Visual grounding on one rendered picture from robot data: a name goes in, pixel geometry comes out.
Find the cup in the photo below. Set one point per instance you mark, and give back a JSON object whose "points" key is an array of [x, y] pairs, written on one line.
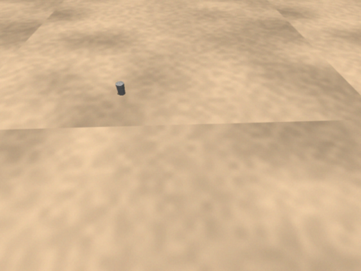
{"points": [[120, 87]]}

